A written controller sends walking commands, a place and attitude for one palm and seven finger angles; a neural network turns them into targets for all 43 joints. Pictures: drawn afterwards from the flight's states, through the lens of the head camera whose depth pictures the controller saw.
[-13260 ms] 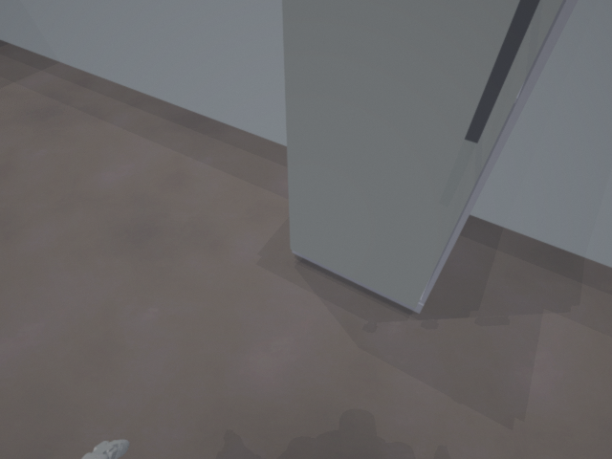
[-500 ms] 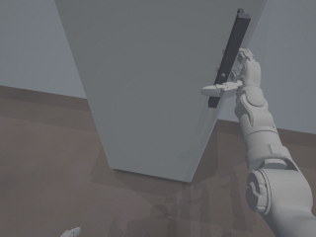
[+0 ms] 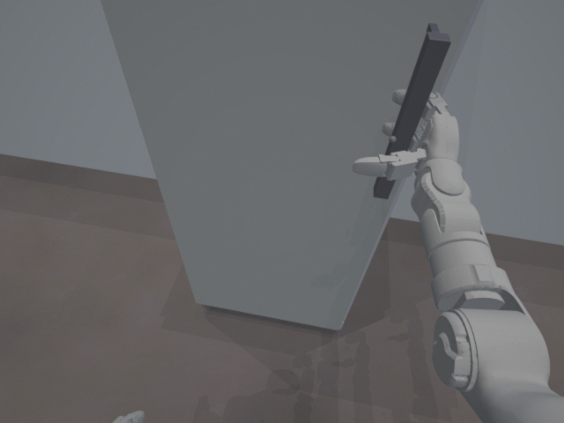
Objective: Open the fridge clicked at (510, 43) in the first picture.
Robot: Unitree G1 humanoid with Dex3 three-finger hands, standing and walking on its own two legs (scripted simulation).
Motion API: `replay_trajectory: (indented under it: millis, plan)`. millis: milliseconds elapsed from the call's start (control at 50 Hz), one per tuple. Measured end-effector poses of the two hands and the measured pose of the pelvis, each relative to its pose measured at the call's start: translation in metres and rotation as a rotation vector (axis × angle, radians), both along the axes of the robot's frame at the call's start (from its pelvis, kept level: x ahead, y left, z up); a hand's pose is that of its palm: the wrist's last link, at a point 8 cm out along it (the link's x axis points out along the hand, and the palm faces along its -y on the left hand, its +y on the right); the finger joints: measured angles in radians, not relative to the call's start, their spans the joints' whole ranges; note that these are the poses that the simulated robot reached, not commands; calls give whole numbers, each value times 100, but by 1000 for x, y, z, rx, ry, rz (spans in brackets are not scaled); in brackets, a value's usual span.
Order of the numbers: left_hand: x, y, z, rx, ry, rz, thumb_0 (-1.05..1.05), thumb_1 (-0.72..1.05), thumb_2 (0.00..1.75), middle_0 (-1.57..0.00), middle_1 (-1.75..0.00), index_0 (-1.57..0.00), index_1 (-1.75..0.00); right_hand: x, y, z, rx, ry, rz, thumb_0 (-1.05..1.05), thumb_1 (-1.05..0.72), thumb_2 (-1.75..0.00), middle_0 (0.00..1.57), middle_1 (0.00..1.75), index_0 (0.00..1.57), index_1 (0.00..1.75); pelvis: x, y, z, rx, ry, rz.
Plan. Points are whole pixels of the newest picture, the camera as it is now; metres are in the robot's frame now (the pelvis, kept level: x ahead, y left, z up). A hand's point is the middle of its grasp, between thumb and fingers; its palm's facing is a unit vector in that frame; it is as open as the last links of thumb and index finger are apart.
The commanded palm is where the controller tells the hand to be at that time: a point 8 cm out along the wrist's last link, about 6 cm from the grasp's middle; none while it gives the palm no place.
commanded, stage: slide the fingers in behind the handle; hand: right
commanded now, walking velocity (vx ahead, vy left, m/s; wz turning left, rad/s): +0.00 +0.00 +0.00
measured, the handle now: (403, 122) +0.53 -0.12 +0.18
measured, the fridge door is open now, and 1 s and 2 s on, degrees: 0 0 2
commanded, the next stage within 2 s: grip the handle and tug to test in 0.30 s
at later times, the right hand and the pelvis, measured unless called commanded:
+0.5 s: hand (392, 139) +0.47 -0.09 +0.19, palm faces +0.07 +1.00 +0.01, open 13.9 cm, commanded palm +0.44 -0.14 +0.19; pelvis +0.00 +0.00 +0.00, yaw +0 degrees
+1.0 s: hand (393, 138) +0.47 -0.09 +0.19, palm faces +0.08 +1.00 +0.00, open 7.2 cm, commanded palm +0.44 -0.13 +0.19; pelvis +0.00 +0.00 +0.00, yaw -1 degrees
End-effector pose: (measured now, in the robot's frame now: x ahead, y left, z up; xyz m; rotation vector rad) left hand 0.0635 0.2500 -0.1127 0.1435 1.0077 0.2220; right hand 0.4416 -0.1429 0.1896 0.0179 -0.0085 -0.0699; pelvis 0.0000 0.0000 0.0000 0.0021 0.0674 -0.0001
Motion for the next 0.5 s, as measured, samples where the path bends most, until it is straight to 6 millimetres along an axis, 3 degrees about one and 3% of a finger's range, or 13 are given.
replay_trajectory:
  millis: [240, 500]
  plan:
    - [15, -5, 3, -2, -33, -10, 1, 91, 90, -20, -30, -20, -29, -1, 1, 0, -1, 3, 0, -1, 50, -30, 26, 120, 28, 118, 2, -3, 1, -1, -5, 1]
    - [18, -11, 1, -8, -11, -26, 1, 91, 90, -20, -30, -20, -29, -1, 1, 1, -8, 10, -3, -1, 48, -31, 27, 120, 28, 119, 4, -4, 1, 0, -6, -8]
